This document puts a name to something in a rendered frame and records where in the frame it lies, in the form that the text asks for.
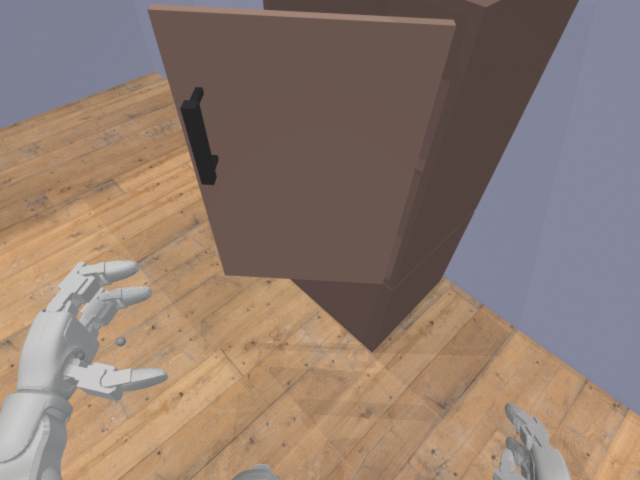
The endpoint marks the robot left forearm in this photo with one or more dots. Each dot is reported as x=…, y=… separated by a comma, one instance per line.
x=33, y=435

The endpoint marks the robot right hand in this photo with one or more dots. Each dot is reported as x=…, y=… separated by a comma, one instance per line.
x=542, y=462

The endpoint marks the cupboard door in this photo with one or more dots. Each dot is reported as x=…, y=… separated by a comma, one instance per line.
x=317, y=119

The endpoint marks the robot left hand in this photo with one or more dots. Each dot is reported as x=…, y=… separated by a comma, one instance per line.
x=47, y=360

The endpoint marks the left robot shin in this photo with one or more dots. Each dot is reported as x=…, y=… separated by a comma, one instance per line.
x=262, y=466

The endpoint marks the handle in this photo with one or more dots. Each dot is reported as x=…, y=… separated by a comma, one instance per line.
x=192, y=116

